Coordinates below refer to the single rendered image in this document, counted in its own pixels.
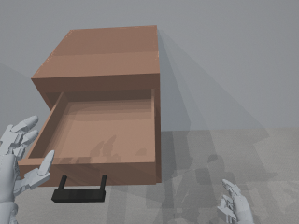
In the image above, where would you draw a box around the left robot forearm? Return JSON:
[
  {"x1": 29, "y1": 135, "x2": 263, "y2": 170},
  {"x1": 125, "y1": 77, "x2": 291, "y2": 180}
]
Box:
[{"x1": 0, "y1": 201, "x2": 19, "y2": 224}]

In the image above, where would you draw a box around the drawer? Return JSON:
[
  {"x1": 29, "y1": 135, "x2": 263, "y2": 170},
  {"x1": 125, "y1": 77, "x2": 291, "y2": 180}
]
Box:
[{"x1": 18, "y1": 89, "x2": 157, "y2": 188}]

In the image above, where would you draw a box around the handle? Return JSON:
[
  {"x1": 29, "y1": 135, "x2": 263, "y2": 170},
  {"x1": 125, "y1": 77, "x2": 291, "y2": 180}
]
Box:
[{"x1": 51, "y1": 175, "x2": 107, "y2": 203}]

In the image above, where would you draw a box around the cabinet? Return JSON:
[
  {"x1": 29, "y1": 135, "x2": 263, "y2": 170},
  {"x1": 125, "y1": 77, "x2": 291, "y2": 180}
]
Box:
[{"x1": 31, "y1": 25, "x2": 162, "y2": 183}]

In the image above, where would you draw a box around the left robot hand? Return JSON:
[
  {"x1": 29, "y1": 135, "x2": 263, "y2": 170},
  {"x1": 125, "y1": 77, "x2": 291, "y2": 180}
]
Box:
[{"x1": 0, "y1": 115, "x2": 55, "y2": 203}]

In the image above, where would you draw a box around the right robot hand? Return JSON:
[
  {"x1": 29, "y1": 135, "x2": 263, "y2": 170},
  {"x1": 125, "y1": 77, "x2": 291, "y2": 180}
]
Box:
[{"x1": 217, "y1": 179, "x2": 254, "y2": 224}]

